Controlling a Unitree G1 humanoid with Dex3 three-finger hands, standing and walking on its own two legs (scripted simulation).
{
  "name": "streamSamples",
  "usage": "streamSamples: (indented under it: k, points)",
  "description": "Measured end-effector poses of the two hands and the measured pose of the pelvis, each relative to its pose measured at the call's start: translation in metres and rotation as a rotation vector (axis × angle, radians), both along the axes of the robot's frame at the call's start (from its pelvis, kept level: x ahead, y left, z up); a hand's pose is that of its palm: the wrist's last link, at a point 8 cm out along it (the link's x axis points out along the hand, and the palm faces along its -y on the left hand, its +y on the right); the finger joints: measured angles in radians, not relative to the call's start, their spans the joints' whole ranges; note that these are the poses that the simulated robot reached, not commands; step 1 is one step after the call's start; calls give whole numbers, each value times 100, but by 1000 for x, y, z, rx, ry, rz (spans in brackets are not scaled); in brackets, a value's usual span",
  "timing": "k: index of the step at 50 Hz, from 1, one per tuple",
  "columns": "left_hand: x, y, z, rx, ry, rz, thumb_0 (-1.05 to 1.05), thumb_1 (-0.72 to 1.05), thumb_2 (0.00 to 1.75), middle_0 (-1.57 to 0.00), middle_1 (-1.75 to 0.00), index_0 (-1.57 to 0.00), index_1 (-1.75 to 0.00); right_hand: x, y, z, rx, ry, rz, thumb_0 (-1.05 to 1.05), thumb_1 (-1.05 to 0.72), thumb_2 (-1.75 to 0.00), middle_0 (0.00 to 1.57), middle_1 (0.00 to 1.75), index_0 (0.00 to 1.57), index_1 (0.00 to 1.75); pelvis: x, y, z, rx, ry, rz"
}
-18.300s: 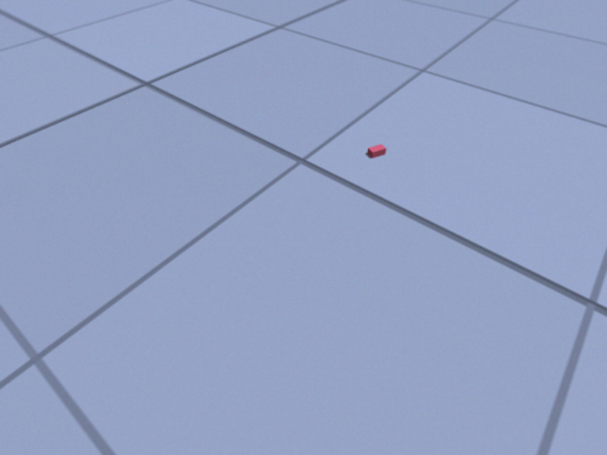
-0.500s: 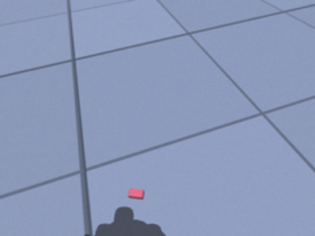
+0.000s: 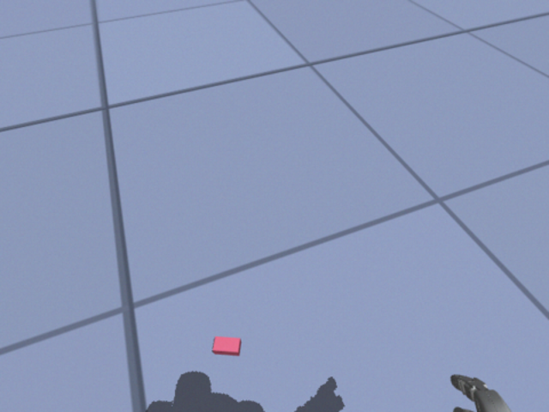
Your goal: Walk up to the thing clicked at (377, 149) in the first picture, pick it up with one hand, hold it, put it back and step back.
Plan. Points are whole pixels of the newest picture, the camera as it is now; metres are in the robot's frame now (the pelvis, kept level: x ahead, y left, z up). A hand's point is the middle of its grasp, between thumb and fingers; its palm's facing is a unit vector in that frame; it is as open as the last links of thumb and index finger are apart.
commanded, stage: walk up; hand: left
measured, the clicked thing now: (227, 346) +0.46 +0.21 -0.74
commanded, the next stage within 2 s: stand in 0.62 s
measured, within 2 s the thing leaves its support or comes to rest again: neither
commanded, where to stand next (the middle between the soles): +0.07 +0.00 m, yaw -3 degrees
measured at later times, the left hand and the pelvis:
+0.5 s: hand out of the picture +0.10 +0.25 -0.14, palm faces -0.09 -0.93 -0.35, open 7.4 cm; pelvis -0.02 +0.00 +0.01, yaw -3 degrees
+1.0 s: hand out of the picture +0.10 +0.25 -0.13, palm faces -0.08 -0.94 -0.33, open 7.4 cm; pelvis +0.02 +0.01 +0.02, yaw -2 degrees
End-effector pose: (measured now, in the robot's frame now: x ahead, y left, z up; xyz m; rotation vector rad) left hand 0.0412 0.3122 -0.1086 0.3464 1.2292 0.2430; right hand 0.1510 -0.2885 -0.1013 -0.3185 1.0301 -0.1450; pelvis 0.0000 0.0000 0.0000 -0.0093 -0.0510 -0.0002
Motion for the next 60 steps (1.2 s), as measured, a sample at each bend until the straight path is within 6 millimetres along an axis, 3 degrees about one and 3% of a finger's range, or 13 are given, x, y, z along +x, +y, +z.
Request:
streamSamples:
  k: [13,23,31,47,60]
  points:
    - [46,0,5,1,-59,-86,1,90,90,-20,-30,-20,-30,-92,-19,-11,-22,194,-120,1,-91,-90,20,30,20,30,-12,2,3,10,6,-29]
    - [55,-13,5,-32,-49,-116,1,90,90,-20,-30,-20,-30,-123,-23,-8,-18,233,-166,1,-91,-90,20,29,20,30,-16,3,8,14,14,-47]
    - [52,-17,4,-46,-27,-110,1,90,90,-20,-30,-20,-30,-119,-20,-6,-13,227,-166,1,-91,-90,20,30,20,30,-13,3,11,12,18,-56]
    - [57,-16,11,-62,-24,-87,1,90,90,-20,-30,-20,-30,-74,-5,5,4,151,-125,1,-91,-90,20,30,20,30,12,5,21,11,12,-43]
    - [62,-11,11,-50,6,-72,1,90,90,-20,-30,-20,-30,-59,-8,7,-11,171,-122,1,-91,-90,20,30,20,30,26,6,22,10,22,-36]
